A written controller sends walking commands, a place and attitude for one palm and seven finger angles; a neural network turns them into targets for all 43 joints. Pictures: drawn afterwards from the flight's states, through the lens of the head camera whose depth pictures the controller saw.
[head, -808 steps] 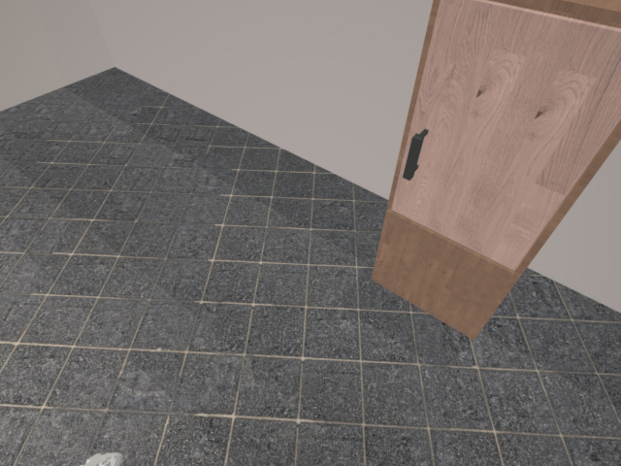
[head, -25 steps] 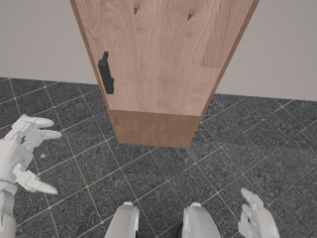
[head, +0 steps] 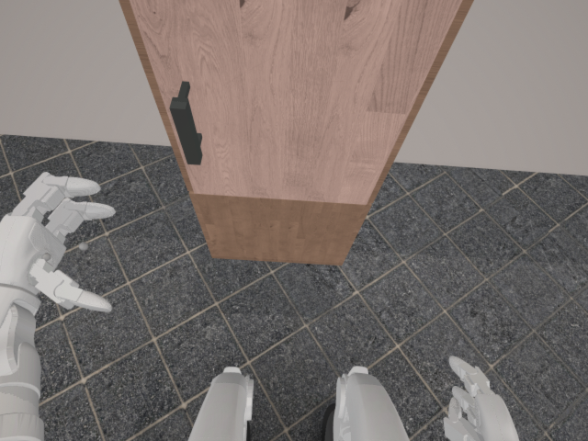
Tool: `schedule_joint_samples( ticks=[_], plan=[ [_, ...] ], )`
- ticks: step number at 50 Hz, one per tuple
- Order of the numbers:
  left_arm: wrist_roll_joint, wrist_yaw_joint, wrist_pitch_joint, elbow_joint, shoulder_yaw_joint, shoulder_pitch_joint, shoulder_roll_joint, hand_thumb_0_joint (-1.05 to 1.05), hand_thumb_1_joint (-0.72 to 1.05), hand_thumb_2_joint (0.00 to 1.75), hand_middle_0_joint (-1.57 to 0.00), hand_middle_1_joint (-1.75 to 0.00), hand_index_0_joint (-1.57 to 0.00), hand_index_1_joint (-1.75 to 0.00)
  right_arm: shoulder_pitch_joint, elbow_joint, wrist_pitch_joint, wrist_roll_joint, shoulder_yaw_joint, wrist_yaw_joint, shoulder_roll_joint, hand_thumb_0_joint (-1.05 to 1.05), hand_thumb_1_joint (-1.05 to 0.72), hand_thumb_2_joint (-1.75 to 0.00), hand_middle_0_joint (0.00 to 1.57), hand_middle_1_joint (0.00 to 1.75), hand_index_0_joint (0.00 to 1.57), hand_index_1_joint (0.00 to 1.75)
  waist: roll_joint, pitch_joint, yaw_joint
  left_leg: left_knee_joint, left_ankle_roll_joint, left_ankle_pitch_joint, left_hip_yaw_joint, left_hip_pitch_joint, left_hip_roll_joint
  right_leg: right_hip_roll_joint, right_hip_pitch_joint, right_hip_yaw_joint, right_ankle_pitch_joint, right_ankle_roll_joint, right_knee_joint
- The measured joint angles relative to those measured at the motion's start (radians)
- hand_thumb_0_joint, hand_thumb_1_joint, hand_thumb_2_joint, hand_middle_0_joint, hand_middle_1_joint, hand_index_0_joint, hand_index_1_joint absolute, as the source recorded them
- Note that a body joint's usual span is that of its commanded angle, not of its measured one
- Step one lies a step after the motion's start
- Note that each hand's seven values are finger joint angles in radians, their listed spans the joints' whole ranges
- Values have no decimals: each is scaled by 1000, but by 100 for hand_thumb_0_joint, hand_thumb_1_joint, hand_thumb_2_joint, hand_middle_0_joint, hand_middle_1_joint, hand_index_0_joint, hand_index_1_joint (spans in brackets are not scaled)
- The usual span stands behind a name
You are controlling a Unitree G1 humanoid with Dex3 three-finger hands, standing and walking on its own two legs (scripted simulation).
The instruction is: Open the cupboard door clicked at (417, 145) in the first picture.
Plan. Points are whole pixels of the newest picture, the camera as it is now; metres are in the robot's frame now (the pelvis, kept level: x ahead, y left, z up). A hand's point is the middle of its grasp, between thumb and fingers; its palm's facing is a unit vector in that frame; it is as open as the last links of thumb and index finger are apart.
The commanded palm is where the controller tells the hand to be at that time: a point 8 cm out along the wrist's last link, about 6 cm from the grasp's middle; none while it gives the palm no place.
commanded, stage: move the hooked fingers beside the handle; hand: left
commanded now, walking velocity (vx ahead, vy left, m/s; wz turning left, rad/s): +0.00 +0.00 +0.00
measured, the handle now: (190, 124) +0.56 +0.19 +0.02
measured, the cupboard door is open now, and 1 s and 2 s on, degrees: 0 0 0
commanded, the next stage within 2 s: slide the fingers in behind the handle in 1.98 s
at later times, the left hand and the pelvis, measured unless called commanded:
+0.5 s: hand (113, 196) +0.41 +0.27 +0.03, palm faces -0.01 -1.00 -0.04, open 14.0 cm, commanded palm +0.40 +0.31 +0.03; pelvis +0.00 +0.00 -0.01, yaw -1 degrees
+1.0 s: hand (135, 162) +0.48 +0.26 +0.02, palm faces -0.01 -1.00 -0.03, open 14.0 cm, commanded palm +0.47 +0.29 +0.02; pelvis -0.01 +0.01 -0.02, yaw -2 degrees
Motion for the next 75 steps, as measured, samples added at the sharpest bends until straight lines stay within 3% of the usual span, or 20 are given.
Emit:
schedule_joint_samples(
  ticks=[21,34,47,62,69,75],
  plan=[
    [90,56,-36,243,18,-252,37,-2,-50,30,-30,-120,-31,-120,29,38,74,-12,3,16,2,1,-90,-90,20,30,21,30,-2,1,-43,12,6,0,16,-53,4,5,-62,18,7,5,13],
    [124,41,-57,400,51,-402,98,-2,-50,30,-30,-120,-31,-120,30,48,120,-20,6,23,-6,0,-90,-90,20,30,21,30,-2,6,-63,46,5,-7,10,-106,9,11,-112,14,4,4,39],
    [182,73,-48,500,44,-561,148,-2,-50,30,-30,-120,-31,-120,34,56,165,-32,15,34,-7,0,-91,-90,20,30,21,30,6,12,-100,86,8,-9,-1,-178,8,10,-174,6,7,6,66],
    [249,108,-30,623,68,-740,265,-2,-50,30,-30,-120,-31,-120,60,48,203,-48,47,40,-10,0,-91,-90,20,30,21,30,17,24,-160,140,11,-13,-13,-279,12,15,-267,-1,12,8,104],
    [261,113,-5,597,89,-741,276,-2,-50,30,-30,-120,-30,-120,70,36,233,-50,48,48,-8,0,-91,-90,20,30,21,29,20,31,-173,153,15,-19,-9,-305,19,22,-294,4,14,12,110],
    [253,127,-4,530,96,-687,239,-2,-50,30,-30,-120,-30,-120,75,39,247,-48,44,59,6,0,-91,-90,20,30,21,29,20,33,-160,133,16,-18,-6,-282,21,24,-272,6,16,14,89]
  ],
)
